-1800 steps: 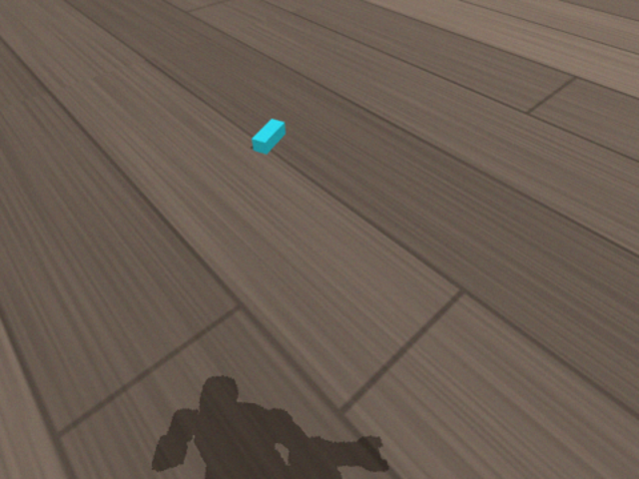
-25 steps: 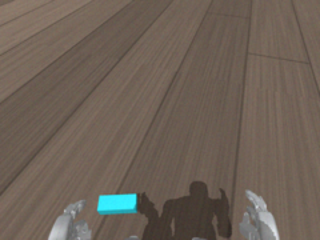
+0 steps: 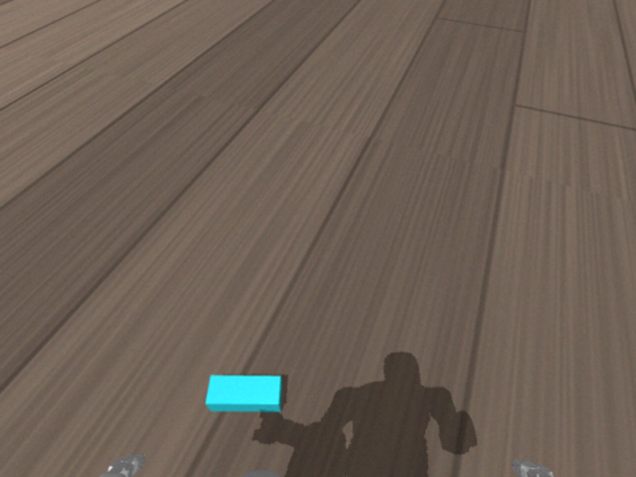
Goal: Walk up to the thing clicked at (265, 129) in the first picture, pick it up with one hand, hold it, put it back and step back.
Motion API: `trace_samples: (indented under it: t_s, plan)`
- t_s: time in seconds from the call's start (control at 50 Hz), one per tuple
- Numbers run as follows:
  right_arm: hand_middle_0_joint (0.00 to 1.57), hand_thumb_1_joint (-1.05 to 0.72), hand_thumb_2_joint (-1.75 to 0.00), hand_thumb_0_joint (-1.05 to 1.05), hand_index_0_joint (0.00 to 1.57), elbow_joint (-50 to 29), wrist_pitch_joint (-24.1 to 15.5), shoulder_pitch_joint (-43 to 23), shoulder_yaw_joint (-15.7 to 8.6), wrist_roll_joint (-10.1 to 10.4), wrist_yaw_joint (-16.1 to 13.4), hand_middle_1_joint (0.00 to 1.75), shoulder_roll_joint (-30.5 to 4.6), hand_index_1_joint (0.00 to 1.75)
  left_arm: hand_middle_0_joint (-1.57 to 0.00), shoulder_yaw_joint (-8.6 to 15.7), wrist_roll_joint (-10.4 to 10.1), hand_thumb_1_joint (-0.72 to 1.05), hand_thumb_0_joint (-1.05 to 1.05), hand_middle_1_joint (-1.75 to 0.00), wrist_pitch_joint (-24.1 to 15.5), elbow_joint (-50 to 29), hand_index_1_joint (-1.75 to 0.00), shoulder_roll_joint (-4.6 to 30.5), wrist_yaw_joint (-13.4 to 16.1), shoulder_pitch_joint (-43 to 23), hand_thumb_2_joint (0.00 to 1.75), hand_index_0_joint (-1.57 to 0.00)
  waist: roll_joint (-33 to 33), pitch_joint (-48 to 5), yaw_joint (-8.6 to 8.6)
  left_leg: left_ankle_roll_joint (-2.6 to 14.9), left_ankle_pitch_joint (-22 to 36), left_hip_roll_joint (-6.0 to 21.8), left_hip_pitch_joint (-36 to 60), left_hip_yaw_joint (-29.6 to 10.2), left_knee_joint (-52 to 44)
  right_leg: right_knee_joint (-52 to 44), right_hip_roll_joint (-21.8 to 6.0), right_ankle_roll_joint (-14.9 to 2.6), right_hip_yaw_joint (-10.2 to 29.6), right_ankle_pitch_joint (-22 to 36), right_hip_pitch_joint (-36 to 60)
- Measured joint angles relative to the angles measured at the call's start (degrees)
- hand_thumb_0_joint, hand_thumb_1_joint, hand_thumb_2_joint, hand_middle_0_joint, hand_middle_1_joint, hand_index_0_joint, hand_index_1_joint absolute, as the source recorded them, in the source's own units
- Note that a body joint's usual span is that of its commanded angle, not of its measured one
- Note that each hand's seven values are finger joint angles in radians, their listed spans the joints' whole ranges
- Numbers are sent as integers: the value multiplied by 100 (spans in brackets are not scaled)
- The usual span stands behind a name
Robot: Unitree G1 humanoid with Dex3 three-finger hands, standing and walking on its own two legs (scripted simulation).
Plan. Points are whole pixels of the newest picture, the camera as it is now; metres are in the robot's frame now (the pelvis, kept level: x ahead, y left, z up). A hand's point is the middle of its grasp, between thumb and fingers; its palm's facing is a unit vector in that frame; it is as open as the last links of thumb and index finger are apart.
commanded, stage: stand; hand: left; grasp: from above
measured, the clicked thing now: (245, 393) +0.43 +0.24 -0.71
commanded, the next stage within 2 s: none
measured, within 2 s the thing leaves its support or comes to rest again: neither
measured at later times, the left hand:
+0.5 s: hand out of the picture +0.04 +0.24 -0.13, palm faces +0.04 -0.94 -0.34, open 7.4 cm
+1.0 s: hand out of the picture +0.05 +0.24 -0.13, palm faces +0.02 -0.94 -0.34, open 7.4 cm
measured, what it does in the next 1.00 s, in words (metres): stands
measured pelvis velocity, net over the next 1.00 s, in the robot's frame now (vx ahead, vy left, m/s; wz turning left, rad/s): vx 0.00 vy -0.01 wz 0.00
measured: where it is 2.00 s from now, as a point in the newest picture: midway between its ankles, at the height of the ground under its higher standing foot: outside the picture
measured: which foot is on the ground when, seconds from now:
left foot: down 0.00-1.00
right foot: down 0.00-1.00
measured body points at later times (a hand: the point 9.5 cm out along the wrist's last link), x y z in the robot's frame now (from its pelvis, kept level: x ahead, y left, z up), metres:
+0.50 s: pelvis +0.00 +0.00 +0.03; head +0.00 +0.00 +0.48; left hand +0.04 +0.29 -0.11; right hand +0.07 -0.28 -0.11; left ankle +0.02 +0.12 -0.71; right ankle +0.00 -0.14 -0.71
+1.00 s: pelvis +0.00 -0.01 +0.03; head +0.00 -0.01 +0.48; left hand +0.05 +0.29 -0.10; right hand +0.06 -0.30 -0.11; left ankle +0.02 +0.12 -0.71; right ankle +0.00 -0.14 -0.71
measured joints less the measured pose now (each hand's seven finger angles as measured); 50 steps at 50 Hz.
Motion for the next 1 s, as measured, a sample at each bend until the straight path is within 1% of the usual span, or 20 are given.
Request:
trace_samples:
  t_s: [0.16,0.34,0.6,1.0]
  plan:
    - [21,-90,-90,1,20,604,119,2,38,77,-53,30,57,30,-20,-19,-62,90,1,-30,-149,1092,-30,-92,-2,10,90,-20,68,128,4,7,392,14,669,-28,-875,-983,10,22,-47,446,724]
    - [21,-90,-90,1,21,1010,147,-153,95,148,-73,30,119,30,-20,-65,-88,90,1,-30,-179,1738,-30,-118,3,-167,90,-20,112,180,22,10,773,-9,1195,-15,-1628,-1700,-17,41,-47,811,1231]
    - [21,-90,-90,0,21,1264,152,-315,94,169,-34,30,4,30,-20,-63,-96,90,1,-30,-259,2056,-30,-8,-19,-417,90,-20,153,146,-15,-22,1037,19,1429,-37,-2061,-2110,10,20,-73,1060,1458]
    - [21,-90,-90,0,21,1410,134,-331,169,194,-7,30,-105,30,-20,-75,-134,90,1,-30,-264,2177,-30,44,-99,-548,90,-20,128,159,-60,-71,1132,75,1447,-30,-2232,-2243,65,-30,-65,1145,1448]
